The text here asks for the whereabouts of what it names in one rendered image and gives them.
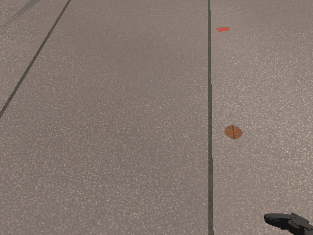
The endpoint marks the right robot hand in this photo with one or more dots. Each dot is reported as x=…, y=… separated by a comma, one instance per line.
x=293, y=222

